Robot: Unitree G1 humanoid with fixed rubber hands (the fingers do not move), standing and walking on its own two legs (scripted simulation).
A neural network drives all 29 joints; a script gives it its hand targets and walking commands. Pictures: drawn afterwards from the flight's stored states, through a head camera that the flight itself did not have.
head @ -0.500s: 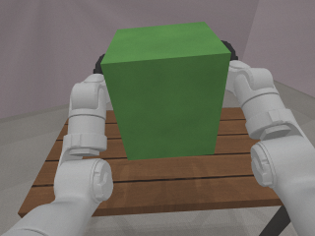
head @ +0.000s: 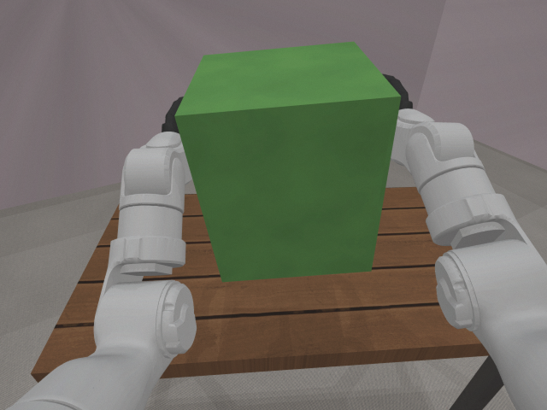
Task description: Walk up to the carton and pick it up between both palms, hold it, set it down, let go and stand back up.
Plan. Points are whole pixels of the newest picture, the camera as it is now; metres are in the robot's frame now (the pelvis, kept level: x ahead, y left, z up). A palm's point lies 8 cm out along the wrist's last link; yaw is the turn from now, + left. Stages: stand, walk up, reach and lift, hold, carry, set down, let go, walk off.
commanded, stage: hold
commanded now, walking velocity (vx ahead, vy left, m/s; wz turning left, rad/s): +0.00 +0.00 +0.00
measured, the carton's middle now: (287, 163) +0.36 +0.00 +0.25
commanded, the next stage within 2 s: set down in 1.02 s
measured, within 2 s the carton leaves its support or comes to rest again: neither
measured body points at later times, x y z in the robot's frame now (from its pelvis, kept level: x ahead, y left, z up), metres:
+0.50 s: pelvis +0.00 +0.00 +0.00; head -0.09 +0.02 +0.44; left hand +0.39 +0.16 +0.27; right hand +0.39 -0.15 +0.31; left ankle +0.03 +0.13 -0.74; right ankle +0.00 -0.13 -0.74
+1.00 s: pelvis +0.00 +0.00 +0.00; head -0.09 +0.02 +0.44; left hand +0.39 +0.16 +0.28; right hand +0.39 -0.15 +0.31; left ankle +0.03 +0.13 -0.74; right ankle +0.00 -0.13 -0.74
